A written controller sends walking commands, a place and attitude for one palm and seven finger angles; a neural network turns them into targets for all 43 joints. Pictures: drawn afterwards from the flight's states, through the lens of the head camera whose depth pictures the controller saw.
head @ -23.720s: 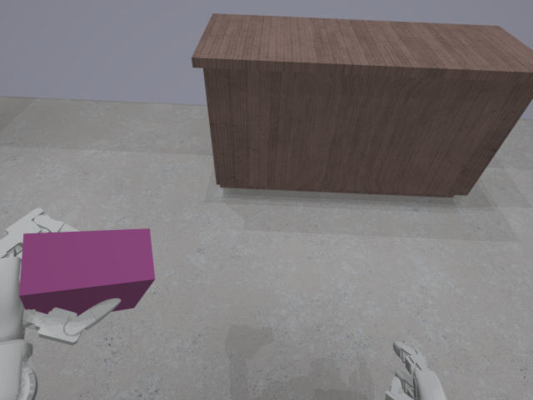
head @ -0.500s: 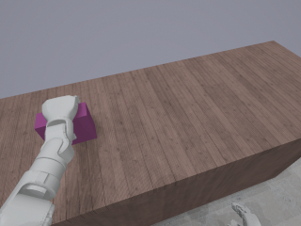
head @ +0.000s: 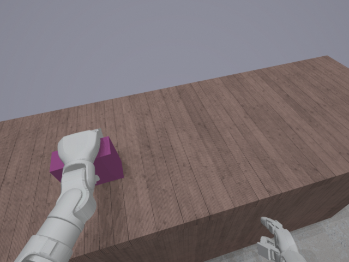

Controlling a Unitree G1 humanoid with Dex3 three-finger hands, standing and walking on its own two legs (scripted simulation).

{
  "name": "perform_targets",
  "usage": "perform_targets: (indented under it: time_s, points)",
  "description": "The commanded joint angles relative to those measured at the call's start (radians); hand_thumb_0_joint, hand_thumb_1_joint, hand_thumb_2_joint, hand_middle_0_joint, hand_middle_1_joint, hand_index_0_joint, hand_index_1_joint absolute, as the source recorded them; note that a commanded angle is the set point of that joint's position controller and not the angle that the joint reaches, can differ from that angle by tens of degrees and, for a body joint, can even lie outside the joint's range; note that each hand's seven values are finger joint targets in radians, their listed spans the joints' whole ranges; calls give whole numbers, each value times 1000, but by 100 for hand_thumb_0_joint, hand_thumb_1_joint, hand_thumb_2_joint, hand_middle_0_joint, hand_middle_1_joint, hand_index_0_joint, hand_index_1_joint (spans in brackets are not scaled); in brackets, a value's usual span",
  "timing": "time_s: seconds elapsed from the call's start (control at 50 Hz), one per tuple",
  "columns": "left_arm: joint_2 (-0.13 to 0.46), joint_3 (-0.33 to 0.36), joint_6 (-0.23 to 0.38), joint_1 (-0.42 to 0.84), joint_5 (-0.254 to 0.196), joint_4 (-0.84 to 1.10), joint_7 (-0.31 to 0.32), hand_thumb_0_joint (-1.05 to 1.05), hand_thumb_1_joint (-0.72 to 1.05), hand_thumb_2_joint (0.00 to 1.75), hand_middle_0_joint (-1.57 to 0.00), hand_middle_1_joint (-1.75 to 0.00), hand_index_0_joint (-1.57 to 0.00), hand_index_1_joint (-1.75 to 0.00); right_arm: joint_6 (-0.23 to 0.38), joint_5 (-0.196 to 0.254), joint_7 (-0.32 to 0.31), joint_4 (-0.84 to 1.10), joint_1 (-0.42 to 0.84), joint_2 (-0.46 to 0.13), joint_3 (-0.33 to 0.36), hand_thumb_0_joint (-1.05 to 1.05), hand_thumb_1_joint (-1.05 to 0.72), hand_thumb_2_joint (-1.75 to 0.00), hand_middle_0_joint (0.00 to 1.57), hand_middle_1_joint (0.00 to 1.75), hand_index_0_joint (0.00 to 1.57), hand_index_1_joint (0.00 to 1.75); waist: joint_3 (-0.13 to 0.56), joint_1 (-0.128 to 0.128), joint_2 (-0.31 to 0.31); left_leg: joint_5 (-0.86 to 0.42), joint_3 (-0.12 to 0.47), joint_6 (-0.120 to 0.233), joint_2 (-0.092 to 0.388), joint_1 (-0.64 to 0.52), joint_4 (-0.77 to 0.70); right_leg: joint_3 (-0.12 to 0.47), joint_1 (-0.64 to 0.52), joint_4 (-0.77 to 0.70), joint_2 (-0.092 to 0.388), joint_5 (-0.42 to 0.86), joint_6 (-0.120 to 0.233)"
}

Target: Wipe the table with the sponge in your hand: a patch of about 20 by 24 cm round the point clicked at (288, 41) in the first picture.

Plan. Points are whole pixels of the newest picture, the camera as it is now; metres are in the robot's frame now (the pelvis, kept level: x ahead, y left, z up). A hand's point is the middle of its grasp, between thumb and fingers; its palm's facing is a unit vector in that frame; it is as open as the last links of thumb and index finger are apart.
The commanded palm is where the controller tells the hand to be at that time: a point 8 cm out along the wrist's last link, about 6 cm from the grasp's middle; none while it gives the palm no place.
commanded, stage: wipe back along the middle lane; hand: left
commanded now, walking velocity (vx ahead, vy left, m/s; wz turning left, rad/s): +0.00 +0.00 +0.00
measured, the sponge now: (92, 169) +0.32 +0.26 +0.02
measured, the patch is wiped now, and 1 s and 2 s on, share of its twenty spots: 0.55 0.75 0.80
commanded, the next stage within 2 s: slide across to the third lane in 0.46 s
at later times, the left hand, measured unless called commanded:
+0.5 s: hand (92, 176) +0.28 +0.23 +0.06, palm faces +0.02 -0.06 -1.00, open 9.7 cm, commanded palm +0.23 +0.21 +0.09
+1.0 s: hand (110, 176) +0.28 +0.19 +0.06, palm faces +0.01 -0.07 -1.00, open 9.7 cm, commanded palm +0.25 +0.16 +0.11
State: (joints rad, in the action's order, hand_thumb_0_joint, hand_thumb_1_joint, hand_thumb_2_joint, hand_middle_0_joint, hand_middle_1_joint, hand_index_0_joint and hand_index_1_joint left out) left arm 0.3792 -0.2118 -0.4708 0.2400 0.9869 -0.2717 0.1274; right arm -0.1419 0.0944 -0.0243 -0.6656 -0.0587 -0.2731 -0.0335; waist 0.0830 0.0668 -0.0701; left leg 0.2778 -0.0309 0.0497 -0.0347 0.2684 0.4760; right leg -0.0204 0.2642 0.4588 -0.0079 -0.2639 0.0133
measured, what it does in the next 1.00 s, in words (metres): stands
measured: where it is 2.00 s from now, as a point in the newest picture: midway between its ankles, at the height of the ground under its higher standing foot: outside the picture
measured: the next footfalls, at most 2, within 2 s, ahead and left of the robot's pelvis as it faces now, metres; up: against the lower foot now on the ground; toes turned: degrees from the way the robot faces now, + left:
none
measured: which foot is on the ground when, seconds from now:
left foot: down 0.00-1.00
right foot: down 0.00-1.00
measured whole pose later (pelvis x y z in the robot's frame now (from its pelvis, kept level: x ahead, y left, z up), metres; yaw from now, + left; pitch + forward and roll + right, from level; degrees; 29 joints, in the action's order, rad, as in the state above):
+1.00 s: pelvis -0.02 -0.02 +0.00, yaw +0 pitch +0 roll +0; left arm 0.31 -0.32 -0.52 0.15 0.99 -0.13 0.10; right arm -0.11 0.09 -0.02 -0.69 -0.02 -0.27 -0.02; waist 0.05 0.09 -0.09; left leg 0.25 -0.03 0.02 -0.02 0.22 0.46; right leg -0.02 0.23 0.48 -0.02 -0.25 0.04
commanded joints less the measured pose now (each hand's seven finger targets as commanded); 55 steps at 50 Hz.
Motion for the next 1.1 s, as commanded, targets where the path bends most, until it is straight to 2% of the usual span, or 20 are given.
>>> perform_targets:
  time_s: [0.0,0.06,0.14,0.16,0.22,0.26,0.3,0.34,0.36,0.4,0.46,0.52,0.56,0.62,0.66,0.8,0.92,0.96,1.0,1.08]
  points:
    - [3,-15,-6,66,-42,79,-38,0,10,130,-120,-160,-120,-160,51,-3,4,165,162,-106,37,0,-90,-90,20,30,20,30,169,-1,116,-355,91,-30,28,-102,-34,35,-55,-14,-23,299,64]
    - [55,39,3,8,-46,113,-34,0,10,130,-120,-160,-120,-160,55,-8,9,168,173,-114,39,0,-90,-90,20,30,20,30,174,14,120,-347,93,-28,29,-93,-32,55,-70,-9,-25,313,68]
    - [5,2,-6,-46,-57,143,-34,0,10,130,-120,-160,-120,-160,57,-6,13,175,190,-103,35,0,-90,-90,20,30,20,30,139,11,151,-312,79,-24,23,-72,-37,51,-78,-21,-21,308,58]
    - [71,65,-7,-43,-59,159,-26,0,10,130,-120,-160,-120,-160,56,-9,10,169,193,-113,38,0,-90,-90,20,30,20,30,147,18,155,-301,83,-23,25,-70,-39,72,-85,-19,-25,309,64]
    - [32,32,-25,-81,-63,172,-27,0,10,130,-120,-160,-120,-160,58,-4,9,177,209,-103,30,0,-90,-90,20,30,20,30,113,18,154,-281,76,-22,19,-58,-47,68,-88,-29,-21,291,56]
    - [106,93,-30,-58,-60,192,-22,0,10,130,-120,-160,-120,-160,58,-8,3,167,211,-113,32,0,-90,-90,20,30,20,30,124,21,159,-263,76,-19,18,-61,-48,91,-96,-32,-23,282,60]
    - [33,31,-37,-95,-64,202,-29,0,10,130,-120,-160,-120,-160,63,-3,4,179,219,-99,27,0,-90,-90,20,30,20,30,116,18,152,-256,70,-17,15,-61,-51,76,-96,-37,-20,267,54]
    - [29,24,-35,-118,-64,213,-35,0,10,130,-120,-160,-120,-160,67,-4,5,178,225,-99,27,0,-90,-90,20,30,20,30,111,19,146,-256,68,-17,11,-64,-49,86,-100,-41,-20,277,53]
    - [86,71,-33,-98,-62,222,-32,0,10,130,-120,-160,-120,-160,66,-7,1,173,223,-107,28,0,-90,-90,20,30,20,30,112,20,146,-234,73,-15,14,-61,-54,102,-95,-42,-23,247,58]
    - [13,1,-35,-99,-55,215,-39,0,10,130,-120,-160,-120,-160,68,-3,4,179,229,-95,25,0,-90,-90,20,30,20,30,86,12,140,-217,71,-14,12,-61,-54,85,-68,-48,-24,206,55]
    - [65,60,-17,-145,-61,235,-35,0,10,130,-120,-160,-120,-160,75,-9,4,176,223,-106,31,0,-90,-90,20,30,20,30,118,26,148,-230,70,-13,10,-65,-46,109,-95,-40,-24,248,58]
    - [10,16,-10,-193,-68,256,-37,0,10,130,-120,-160,-120,-160,79,-8,9,184,232,-95,31,0,-90,-90,20,30,20,30,103,23,170,-236,66,-13,9,-60,-41,101,-96,-42,-22,264,51]
    - [65,59,-11,-148,-65,271,-30,0,10,130,-120,-160,-120,-160,78,-12,4,174,230,-102,33,0,-90,-90,20,30,20,30,102,20,162,-217,69,-12,11,-59,-46,119,-90,-47,-23,248,54]
    - [6,-3,-27,-92,-58,281,-32,0,10,130,-120,-160,-120,-160,81,-11,1,176,242,-94,34,0,-90,-90,20,30,20,30,93,12,157,-221,68,-7,9,-72,-46,103,-77,-51,-21,240,51]
    - [48,21,-25,-23,-56,318,-30,0,10,130,-120,-160,-120,-160,82,-14,-4,175,244,-98,35,0,-90,-90,20,30,20,30,119,9,141,-211,70,-5,9,-85,-49,120,-84,-52,-22,229,56]
    - [-46,-85,-11,60,-48,318,-45,0,10,130,-120,-160,-120,-160,92,-10,1,176,252,-78,33,0,-90,-90,20,30,20,30,128,0,141,-214,81,-1,10,-111,-53,94,-72,-51,-22,200,57]
    - [-73,-105,-17,118,-39,252,-25,0,10,130,-120,-160,-120,-160,83,-8,6,158,260,-77,35,0,-90,-90,20,30,20,30,111,5,157,-188,80,-6,16,-104,-66,82,-57,-58,-25,158,58]
    - [-21,-55,-27,152,-33,252,-8,0,10,130,-120,-160,-120,-160,78,-9,6,155,263,-84,37,0,-90,-90,20,30,20,30,142,13,156,-190,77,-8,14,-103,-67,102,-80,-52,-26,169,63]
    - [-98,-121,-43,138,-30,236,-5,0,10,130,-120,-160,-120,-160,75,-4,16,160,276,-73,35,0,-90,-90,20,30,20,30,149,11,150,-216,73,-11,13,-107,-61,85,-81,-44,-23,197,62]
    - [-92,-118,-77,170,-30,216,2,0,10,130,-120,-160,-120,-160,57,-3,22,159,287,-78,35,0,-90,-90,20,30,20,30,159,13,157,-214,66,-8,12,-97,-62,84,-102,-45,-22,203,62]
